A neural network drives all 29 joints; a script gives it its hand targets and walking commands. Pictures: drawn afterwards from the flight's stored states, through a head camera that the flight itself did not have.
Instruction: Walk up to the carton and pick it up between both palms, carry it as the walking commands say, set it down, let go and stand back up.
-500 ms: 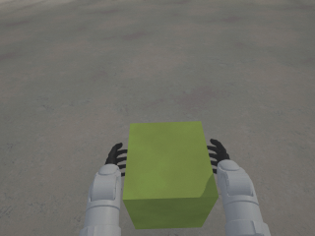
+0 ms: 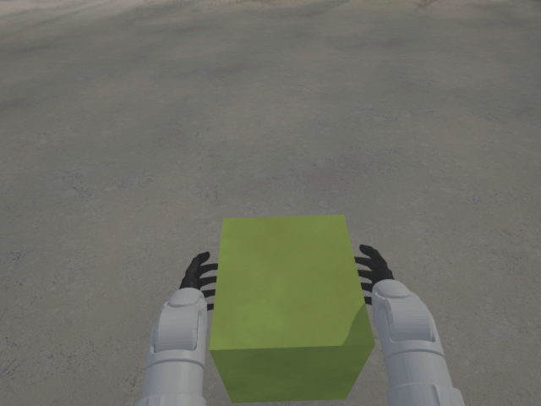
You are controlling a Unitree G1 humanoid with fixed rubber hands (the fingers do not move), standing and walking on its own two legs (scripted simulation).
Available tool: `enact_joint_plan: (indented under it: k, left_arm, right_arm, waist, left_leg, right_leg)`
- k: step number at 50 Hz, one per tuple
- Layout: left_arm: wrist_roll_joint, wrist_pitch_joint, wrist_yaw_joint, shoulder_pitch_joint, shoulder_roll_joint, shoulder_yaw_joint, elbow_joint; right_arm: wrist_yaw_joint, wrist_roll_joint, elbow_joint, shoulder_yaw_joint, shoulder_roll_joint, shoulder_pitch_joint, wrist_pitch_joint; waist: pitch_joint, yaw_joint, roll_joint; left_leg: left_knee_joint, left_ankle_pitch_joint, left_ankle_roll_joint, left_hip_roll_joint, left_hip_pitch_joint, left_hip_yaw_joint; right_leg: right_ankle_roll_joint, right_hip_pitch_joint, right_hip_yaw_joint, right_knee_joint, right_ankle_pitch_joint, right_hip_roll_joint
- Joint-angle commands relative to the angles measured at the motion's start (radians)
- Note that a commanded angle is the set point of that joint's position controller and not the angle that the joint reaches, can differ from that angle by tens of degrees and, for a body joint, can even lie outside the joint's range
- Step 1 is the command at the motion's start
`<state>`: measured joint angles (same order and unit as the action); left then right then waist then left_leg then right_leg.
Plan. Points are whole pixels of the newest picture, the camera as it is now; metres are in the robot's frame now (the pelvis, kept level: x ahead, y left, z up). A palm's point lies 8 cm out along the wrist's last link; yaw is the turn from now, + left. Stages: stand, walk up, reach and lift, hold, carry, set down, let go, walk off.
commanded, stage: reach and lift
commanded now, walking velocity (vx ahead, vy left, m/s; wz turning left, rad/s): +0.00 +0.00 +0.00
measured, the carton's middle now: (286, 311) +0.31 +0.00 -0.02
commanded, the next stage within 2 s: hold in 0.10 s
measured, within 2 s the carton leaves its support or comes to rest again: neither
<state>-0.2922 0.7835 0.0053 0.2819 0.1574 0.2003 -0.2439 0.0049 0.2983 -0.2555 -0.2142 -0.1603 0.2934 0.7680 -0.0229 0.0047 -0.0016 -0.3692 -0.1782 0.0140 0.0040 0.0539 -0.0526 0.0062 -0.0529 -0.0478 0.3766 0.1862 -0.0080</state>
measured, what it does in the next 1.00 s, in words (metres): stands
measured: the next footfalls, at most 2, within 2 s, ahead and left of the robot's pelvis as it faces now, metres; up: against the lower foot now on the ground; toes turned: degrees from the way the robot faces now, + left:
none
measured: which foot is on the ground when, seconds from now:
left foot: down 0.00-1.00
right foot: down 0.00-1.00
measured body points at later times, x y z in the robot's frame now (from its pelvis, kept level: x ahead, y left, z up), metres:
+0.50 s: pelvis +0.00 +0.00 +0.00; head -0.05 +0.00 +0.45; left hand +0.30 +0.15 +0.04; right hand +0.30 -0.14 +0.05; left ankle +0.03 +0.13 -0.74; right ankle +0.02 -0.12 -0.74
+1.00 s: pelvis +0.00 +0.00 +0.00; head -0.04 +0.00 +0.45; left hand +0.30 +0.15 +0.04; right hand +0.30 -0.15 +0.04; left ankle +0.03 +0.13 -0.74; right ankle +0.02 -0.12 -0.74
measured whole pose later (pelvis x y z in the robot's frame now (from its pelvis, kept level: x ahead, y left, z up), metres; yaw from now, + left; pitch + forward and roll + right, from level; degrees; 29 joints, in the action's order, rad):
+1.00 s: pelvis +0.00 +0.00 +0.00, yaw +0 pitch -8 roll +0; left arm -0.28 0.79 0.01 0.24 0.15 0.17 -0.21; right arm 0.00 0.28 -0.22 -0.18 -0.15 0.25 0.78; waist -0.03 0.00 0.00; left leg -0.37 -0.18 0.01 0.00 0.05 -0.05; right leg 0.01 -0.05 -0.05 0.37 0.19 -0.01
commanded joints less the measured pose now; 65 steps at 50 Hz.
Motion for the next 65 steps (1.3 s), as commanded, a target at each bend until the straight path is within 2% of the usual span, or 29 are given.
enact_joint_plan:
  k: [1,12,35,45,65]
  left_arm:
    - [0.260,-0.050,-0.240,0.481,0.940,-0.480,0.062]
    - [0.259,-0.052,-0.251,0.506,0.947,-0.476,0.048]
    - [0.277,-0.044,-0.230,0.403,0.936,-0.527,0.124]
    - [0.280,-0.047,-0.230,0.408,0.919,-0.528,0.131]
    - [0.269,-0.053,-0.245,0.470,0.932,-0.502,0.081]
  right_arm:
    - [0.244,-0.259,0.037,0.488,-0.942,0.462,-0.038]
    - [0.248,-0.255,0.016,0.478,-0.956,0.480,-0.040]
    - [0.236,-0.283,0.106,0.528,-0.918,0.382,-0.032]
    - [0.231,-0.283,0.112,0.531,-0.915,0.382,-0.033]
    - [0.234,-0.263,0.049,0.498,-0.942,0.435,-0.040]
  waist:
    - [0.210,-0.004,0.005]
    - [0.205,-0.005,0.003]
    - [0.222,-0.001,-0.004]
    - [0.215,-0.004,0.002]
    - [0.214,-0.010,0.003]
  left_leg:
    - [0.057,0.046,-0.009,0.085,-0.023,-0.014]
    - [0.057,0.018,-0.009,0.081,-0.025,-0.013]
    - [0.057,0.152,-0.003,0.079,-0.062,-0.029]
    - [0.054,0.120,-0.005,0.082,-0.049,-0.023]
    - [0.050,0.063,-0.006,0.082,-0.034,-0.014]
  right_leg:
    - [-0.008,0.018,-0.026,-0.064,-0.059,-0.074]
    - [-0.009,0.008,-0.024,-0.065,-0.024,-0.070]
    - [-0.008,0.043,-0.026,-0.065,-0.162,-0.078]
    - [-0.006,0.031,-0.027,-0.063,-0.132,-0.076]
    - [-0.006,0.006,-0.026,-0.061,-0.066,-0.072]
